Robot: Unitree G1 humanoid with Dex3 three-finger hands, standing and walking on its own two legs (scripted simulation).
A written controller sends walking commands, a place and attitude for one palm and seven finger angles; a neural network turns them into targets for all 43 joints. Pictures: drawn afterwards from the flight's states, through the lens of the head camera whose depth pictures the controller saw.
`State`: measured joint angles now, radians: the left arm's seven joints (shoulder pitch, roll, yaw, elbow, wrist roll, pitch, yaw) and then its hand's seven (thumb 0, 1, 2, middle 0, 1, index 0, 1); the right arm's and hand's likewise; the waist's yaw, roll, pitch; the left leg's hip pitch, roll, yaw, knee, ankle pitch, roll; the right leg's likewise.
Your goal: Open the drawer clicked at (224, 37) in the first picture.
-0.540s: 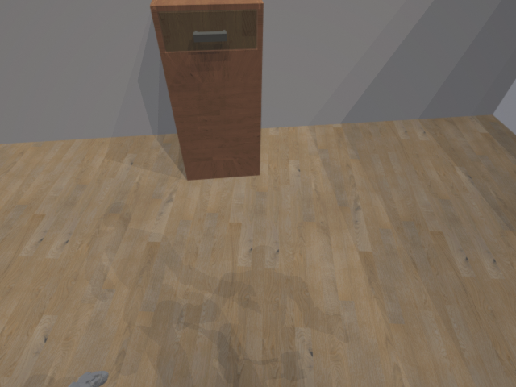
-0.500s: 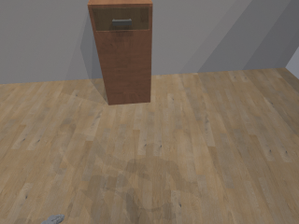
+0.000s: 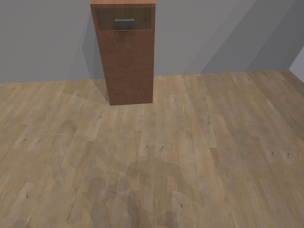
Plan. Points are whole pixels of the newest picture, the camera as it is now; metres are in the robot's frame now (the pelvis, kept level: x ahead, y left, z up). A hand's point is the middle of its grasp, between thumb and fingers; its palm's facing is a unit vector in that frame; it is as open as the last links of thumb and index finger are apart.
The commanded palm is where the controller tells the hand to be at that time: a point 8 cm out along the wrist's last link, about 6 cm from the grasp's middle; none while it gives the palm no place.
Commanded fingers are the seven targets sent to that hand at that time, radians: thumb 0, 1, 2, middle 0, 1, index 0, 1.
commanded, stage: stand and wait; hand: left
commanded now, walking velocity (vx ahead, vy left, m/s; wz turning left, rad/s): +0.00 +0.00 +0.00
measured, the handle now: (124, 21) +1.31 +0.26 +0.02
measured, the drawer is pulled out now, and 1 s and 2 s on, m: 0.00 0.00 0.00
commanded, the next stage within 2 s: look at it before walking up in 0.28 s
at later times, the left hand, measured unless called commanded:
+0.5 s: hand out of the picture +0.07 +0.25 -0.15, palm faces -0.03 -0.94 -0.33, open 7.4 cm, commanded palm none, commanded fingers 0.00 0.90 0.90 -0.20 -0.30 -0.20 -0.30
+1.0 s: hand out of the picture +0.08 +0.25 -0.15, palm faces -0.03 -0.94 -0.33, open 7.4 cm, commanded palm none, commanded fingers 0.00 0.90 0.90 -0.20 -0.30 -0.20 -0.30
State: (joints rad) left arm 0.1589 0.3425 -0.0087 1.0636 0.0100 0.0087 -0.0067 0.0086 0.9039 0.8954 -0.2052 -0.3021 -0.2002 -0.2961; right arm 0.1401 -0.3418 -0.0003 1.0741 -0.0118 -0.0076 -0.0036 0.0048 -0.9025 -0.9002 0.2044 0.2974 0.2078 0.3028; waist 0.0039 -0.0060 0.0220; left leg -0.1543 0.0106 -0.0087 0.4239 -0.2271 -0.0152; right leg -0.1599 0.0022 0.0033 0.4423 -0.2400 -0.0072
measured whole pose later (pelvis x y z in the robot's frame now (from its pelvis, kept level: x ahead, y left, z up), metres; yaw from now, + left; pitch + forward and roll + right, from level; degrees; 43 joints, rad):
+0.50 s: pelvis -0.01 +0.00 +0.00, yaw +0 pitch -2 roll +0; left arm 0.14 0.34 -0.01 1.09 0.01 0.00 -0.01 0.01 0.90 0.90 -0.20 -0.30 -0.20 -0.30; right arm 0.15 -0.34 0.00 1.11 -0.01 -0.01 0.00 0.00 -0.90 -0.90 0.20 0.30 0.21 0.30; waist 0.00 -0.01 0.02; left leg -0.16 0.01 -0.01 0.39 -0.20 -0.01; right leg -0.16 0.00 0.01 0.41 -0.21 0.00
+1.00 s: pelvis +0.00 +0.00 +0.00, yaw +0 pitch -2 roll +0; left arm 0.14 0.35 -0.01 1.09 0.01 0.00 -0.01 0.01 0.90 0.90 -0.20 -0.30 -0.20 -0.30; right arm 0.11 -0.34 0.00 1.11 -0.01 -0.01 0.00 0.00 -0.90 -0.90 0.20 0.30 0.21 0.30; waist 0.00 -0.01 0.03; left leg -0.13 0.01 -0.01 0.37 -0.20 -0.01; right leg -0.13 0.00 0.01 0.38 -0.21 0.00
